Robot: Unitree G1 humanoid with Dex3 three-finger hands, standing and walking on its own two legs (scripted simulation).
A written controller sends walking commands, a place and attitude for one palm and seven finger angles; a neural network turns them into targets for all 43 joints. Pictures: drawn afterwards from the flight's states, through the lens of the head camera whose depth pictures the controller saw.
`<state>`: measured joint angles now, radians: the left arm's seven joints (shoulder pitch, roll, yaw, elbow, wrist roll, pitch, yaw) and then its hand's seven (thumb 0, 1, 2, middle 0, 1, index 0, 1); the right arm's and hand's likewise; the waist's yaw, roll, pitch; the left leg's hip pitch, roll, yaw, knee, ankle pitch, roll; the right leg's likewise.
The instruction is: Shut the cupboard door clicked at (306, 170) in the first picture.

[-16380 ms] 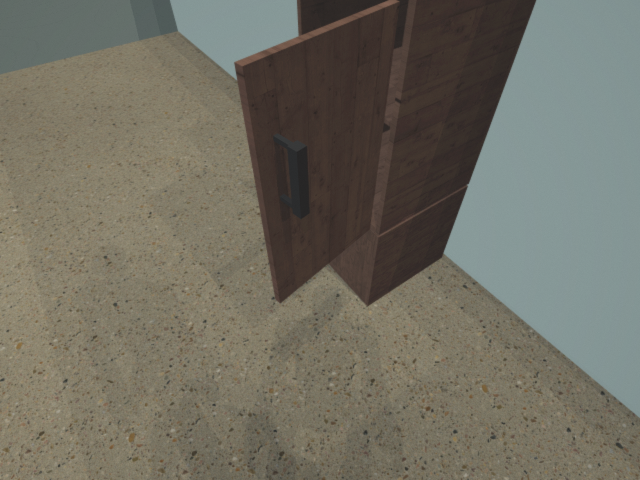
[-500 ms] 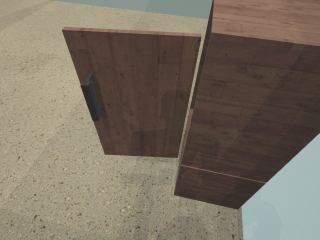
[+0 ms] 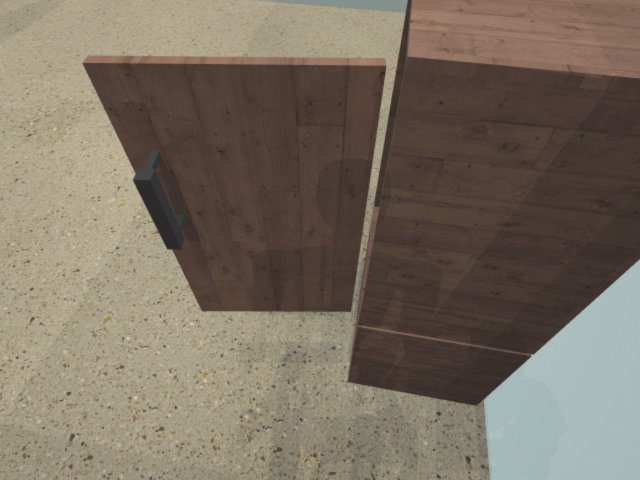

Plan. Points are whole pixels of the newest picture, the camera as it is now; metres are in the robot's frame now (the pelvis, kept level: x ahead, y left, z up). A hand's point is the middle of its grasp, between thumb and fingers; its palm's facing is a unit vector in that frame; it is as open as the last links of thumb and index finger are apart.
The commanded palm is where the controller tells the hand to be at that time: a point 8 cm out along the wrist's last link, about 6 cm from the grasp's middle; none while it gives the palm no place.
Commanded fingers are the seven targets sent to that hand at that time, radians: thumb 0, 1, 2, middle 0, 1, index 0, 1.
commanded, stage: come to a stop and stand still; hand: left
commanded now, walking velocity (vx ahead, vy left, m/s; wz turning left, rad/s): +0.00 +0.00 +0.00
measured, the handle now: (165, 202) +0.47 +0.27 +0.05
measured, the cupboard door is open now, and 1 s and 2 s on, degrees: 100 100 100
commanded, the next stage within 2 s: look again from close up in 0.62 s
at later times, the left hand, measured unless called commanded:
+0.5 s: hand out of the picture -0.05 +0.23 -0.17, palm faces +0.05 -0.97 -0.22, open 7.4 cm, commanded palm none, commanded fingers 0.00 0.90 0.90 -0.20 -0.30 -0.20 -0.30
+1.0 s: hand out of the picture -0.03 +0.20 -0.17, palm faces +0.02 -0.99 -0.16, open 7.4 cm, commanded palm none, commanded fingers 0.00 0.90 0.90 -0.20 -0.30 -0.20 -0.30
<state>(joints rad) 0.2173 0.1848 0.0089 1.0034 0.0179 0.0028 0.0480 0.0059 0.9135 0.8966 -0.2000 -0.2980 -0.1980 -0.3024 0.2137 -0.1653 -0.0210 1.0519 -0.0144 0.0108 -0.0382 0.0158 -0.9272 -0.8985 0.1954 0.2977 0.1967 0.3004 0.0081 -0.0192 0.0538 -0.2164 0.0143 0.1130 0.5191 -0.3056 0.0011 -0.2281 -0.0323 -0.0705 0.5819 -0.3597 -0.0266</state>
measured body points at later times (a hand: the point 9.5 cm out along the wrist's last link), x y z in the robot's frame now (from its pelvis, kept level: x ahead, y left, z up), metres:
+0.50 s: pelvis -0.05 +0.04 +0.00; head -0.04 +0.05 +0.45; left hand -0.05 +0.28 -0.15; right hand -0.01 -0.19 -0.15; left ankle -0.01 +0.12 -0.73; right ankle -0.03 -0.09 -0.73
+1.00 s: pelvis -0.03 +0.04 +0.01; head -0.02 +0.05 +0.46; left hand -0.03 +0.26 -0.16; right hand +0.00 -0.19 -0.14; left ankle -0.01 +0.12 -0.73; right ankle -0.03 -0.09 -0.73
